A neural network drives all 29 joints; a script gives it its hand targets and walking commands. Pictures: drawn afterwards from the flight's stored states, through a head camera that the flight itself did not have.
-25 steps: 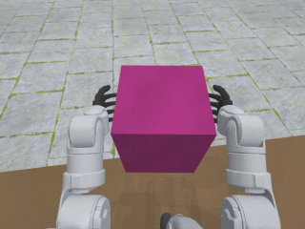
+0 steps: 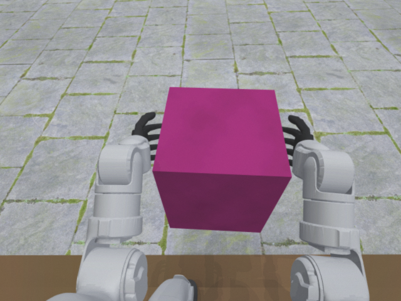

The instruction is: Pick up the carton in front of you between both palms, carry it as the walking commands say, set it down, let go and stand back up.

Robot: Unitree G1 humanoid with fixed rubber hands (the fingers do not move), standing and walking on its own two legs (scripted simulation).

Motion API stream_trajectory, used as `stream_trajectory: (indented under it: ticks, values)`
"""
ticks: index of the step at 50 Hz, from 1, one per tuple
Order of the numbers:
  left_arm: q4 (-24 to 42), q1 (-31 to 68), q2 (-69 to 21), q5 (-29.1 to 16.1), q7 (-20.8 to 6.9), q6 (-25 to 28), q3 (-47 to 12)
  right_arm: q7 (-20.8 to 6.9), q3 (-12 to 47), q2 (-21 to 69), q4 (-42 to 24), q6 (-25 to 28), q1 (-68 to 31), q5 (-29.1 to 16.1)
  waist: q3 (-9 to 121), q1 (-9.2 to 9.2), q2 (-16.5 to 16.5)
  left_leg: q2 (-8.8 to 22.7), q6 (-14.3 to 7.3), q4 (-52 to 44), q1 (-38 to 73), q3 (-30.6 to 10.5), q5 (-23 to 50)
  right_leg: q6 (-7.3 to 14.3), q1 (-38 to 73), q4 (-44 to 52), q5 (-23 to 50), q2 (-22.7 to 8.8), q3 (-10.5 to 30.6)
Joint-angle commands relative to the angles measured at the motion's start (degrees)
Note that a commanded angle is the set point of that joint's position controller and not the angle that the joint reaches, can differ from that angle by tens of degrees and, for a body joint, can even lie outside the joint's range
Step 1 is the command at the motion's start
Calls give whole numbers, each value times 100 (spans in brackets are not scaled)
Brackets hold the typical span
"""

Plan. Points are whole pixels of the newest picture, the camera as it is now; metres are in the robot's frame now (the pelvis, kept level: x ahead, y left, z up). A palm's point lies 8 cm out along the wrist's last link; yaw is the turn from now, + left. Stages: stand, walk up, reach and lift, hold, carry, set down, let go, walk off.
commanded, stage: carry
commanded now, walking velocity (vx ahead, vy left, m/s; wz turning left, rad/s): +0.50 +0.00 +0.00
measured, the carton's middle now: (218, 164) +0.37 +0.02 +0.04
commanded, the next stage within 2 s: none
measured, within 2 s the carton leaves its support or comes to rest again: neither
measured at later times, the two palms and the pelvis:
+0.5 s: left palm (176, 76) +0.66 +0.15 +0.06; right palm (283, 81) +0.64 -0.14 +0.07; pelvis +0.30 +0.02 -0.04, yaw +0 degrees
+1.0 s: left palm (186, 28) +0.95 +0.17 +0.06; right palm (269, 29) +0.96 -0.13 +0.06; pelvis +0.60 +0.00 -0.05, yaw +0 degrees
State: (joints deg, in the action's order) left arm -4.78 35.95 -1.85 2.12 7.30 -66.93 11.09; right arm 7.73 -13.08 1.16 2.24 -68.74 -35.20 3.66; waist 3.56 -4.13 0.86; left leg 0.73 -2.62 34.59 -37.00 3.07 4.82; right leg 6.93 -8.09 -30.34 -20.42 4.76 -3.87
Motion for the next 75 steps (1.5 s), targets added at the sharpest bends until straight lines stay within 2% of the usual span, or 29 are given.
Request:
stream_trajectory:
  ticks: [1, 3, 4, 5, 6, 7, 8, 9, 10, 12, 18, 27, 30, 31, 32, 33, 34, 35, 39, 47, 53, 56, 57, 58, 59, 60, 63, 70, 75]
  values:
    - [168, 3561, -5936, -2389, -1512, 44, -3738, -1201, 3706, 5776, 167, 149, -3488, -1951, 1926, -125, -706, -393, -206, -1078, 707, 448, 758, 41, 1545, -593, 4918, -1023, 632]
    - [-72, 3624, -6009, -2425, -1563, 87, -3720, -1260, 3522, 5731, 465, 184, -3317, -1862, 2206, 393, -586, -257, -268, -1551, 2376, 466, 1133, -215, 848, -1929, 4739, -948, 207]
    - [-171, 3667, -6022, -2437, -1586, 118, -3702, -1293, 3378, 5663, 558, 205, -3268, -1821, 2402, 630, -210, 316, -261, -1075, 3635, -103, 1874, -292, -280, -2986, 3092, -775, 95]
    - [-291, 3705, -6112, -2411, -1600, 128, -3674, -1316, 3214, 5641, 788, 221, -3138, -1755, 2663, 555, 772, 1500, -415, 99, 4961, -1394, 4424, -400, -1769, -3800, -809, -363, 12]
    - [-455, 3849, -6244, -2427, -1583, 96, -3547, -1325, 3139, 5422, 899, 271, -3218, -1690, 3256, 742, 1678, 2371, -1599, -100, 6253, -3315, 2997, -621, -3388, -5332, -1714, 124, 417]
    - [-288, 3908, -6212, -2418, -1549, 138, -3606, -1366, 3278, 5741, 854, 333, -3259, -1913, 3207, 744, 1189, 2180, -1655, -590, 5787, -3577, 675, -451, -3714, -5426, -1362, -206, 588]
    - [-84, 4220, -6336, -2444, -1507, 196, -3645, -1412, 3459, 6055, 519, 403, -3661, -2121, 2812, 754, 744, 1807, -1443, -887, 5072, -3274, -526, -405, -3833, -5192, -1060, -389, 600]
    - [96, 4394, -6446, -2448, -1453, 255, -3633, -1441, 3632, 6322, 173, 436, -4148, -2365, 2458, 664, 106, 1615, -1228, -1082, 4369, -2909, -756, -428, -3697, -4744, -696, -549, 587]
    - [246, 4170, -6455, -2405, -1383, 264, -3591, -1420, 3878, 6506, -285, 458, -4399, -2596, 2328, 590, -13, 1552, -1144, -1175, 3857, -2678, -676, -468, -3437, -4362, -460, -660, 609]
    - [550, 4162, -6476, -2351, -1258, 323, -3648, -1412, 4031, 6637, -576, 489, -4599, -2791, 2356, 534, 155, 1402, -955, -1305, 3424, -2285, -471, -563, -3063, -3869, -241, -744, 533]
    - [839, 3357, -6181, -2002, -1035, 436, -3852, -1483, 4234, 6427, -778, 550, -3892, -2868, 2557, 757, 482, 1097, -698, -763, 4549, -1440, 2438, -631, -3986, -2937, 831, -763, 234]
    - [955, 3128, -5291, -1800, -1029, 119, -3885, -1444, 4178, 5624, -668, 348, -3417, -2687, 1964, 1026, 510, 480, -511, -314, 4832, -676, 2764, -300, -2931, 291, 2878, -154, -468]
    - [621, 3069, -5063, -1696, -1091, 0, -3603, -1485, 4064, 5528, -268, 246, -3556, -2641, 2293, 367, 491, 432, -164, 1228, 3682, -126, 2771, -116, -330, 927, 3401, -197, -516]
    - [475, 3050, -4991, -1677, -1127, -36, -3474, -1506, 4027, 5507, -148, 225, -3706, -2629, 2597, 134, 31, 243, -64, 2295, 2582, -5, 766, -48, 992, 450, 4354, -959, 274]
    - [312, 3189, -4833, -1614, -1149, -46, -3365, -1521, 3992, 5760, 46, 157, -3811, -2645, 3228, 234, -1303, -314, 246, 3825, 578, -100, -3501, 830, 3016, -507, 6062, -2617, 2331]
    - [49, 3030, -4923, -1689, -1175, -66, -3311, -1495, 3908, 5669, 140, 106, -3768, -2596, 3547, 72, -1456, -544, 250, 4834, -431, -407, -4044, 1397, 3433, 11, 3660, -2845, 3494]
    - [77, 3123, -5210, -1814, -1231, -43, -3362, -1467, 3877, 5776, 134, 105, -3935, -2591, 3215, 22, -1113, -273, 117, 4850, -837, -545, -3605, 1281, 2847, 461, 2043, -2526, 3461]
    - [230, 3474, -5530, -1996, -1295, -26, -3460, -1443, 3831, 5929, 91, 132, -4094, -2564, 2809, 51, -619, -74, 64, 4539, -891, -491, -3271, 985, 2216, 708, 1676, -2249, 3065]
    - [883, 4544, -6326, -2699, -1420, 70, -3864, -1258, 3726, 6271, -236, 241, -4211, -2438, 2449, 322, -330, 243, 203, 3541, -203, -365, -2618, 626, 789, 1160, 1588, -1884, 2073]
    - [1211, 4277, -6021, -2717, -1444, 61, -3899, -1030, 3907, 5928, -718, 287, -3991, -2179, 2351, 81, -612, 301, 272, 1905, -962, -22, -1582, 520, 1753, 893, 3592, -1660, 1223]
    - [414, 3591, -5840, -2370, -1498, -42, -3720, -1166, 3925, 5853, -136, 133, -3593, -2071, 1837, -77, -807, -107, 73, 50, -473, 501, -763, 238, 2120, 564, 4897, -1411, 653]
    - [233, 3499, -5973, -2340, -1539, -30, -3675, -1281, 3804, 5961, 116, 114, -3389, -2071, 2148, 347, -948, -464, -135, -1069, 1739, 876, -372, -200, 1467, -573, 5910, -1300, 75]
    - [250, 3502, -6042, -2351, -1554, -29, -3697, -1320, 3748, 5996, 140, 121, -3304, -2082, 2524, 616, -704, -186, -182, -1110, 3107, 643, -282, -382, 722, -1459, 4898, -1180, -147]
    - [287, 3471, -6098, -2356, -1572, -34, -3736, -1358, 3666, 6029, 157, 114, -3142, -2075, 2952, 713, 55, 1068, -296, -639, 4488, -920, 389, -522, -535, -2545, 2493, -1007, -169]
    - [271, 3494, -6388, -2390, -1591, -82, -3753, -1368, 3645, 5908, 159, 148, -3190, -1954, 3336, 597, 1496, 2335, -1323, -842, 6020, -3363, 600, -700, -2624, -3953, -810, -145, 72]
    - [446, 3459, -6335, -2349, -1582, -88, -3756, -1410, 3708, 6162, 77, 153, -2958, -2086, 3119, 676, 1264, 2182, -1419, -1206, 5849, -3590, -180, -583, -3236, -4583, -978, -259, 473]
    - [1004, 3161, -6626, -2232, -1499, -51, -3805, -1523, 4002, 6671, -876, 163, -3206, -2361, 2388, 566, 242, 1732, -865, -1527, 4630, -2179, 180, -584, -3266, -3863, -125, -848, 488]
    - [2222, 1269, -6364, -1661, -1317, 74, -4350, -1700, 4595, 6425, -2186, 143, -1654, -2328, 2295, 545, 578, 1383, -623, -1904, 4712, -867, 1114, -853, -3118, -1811, 614, -849, -48]
    - [2501, 132, -5975, -1613, -1396, -72, -4591, -1796, 4640, 5897, -2255, 36, -262, -2130, 1671, 570, 783, 1103, -413, -1814, 4664, -168, 2441, -817, -2844, -560, 1582, -654, -495]
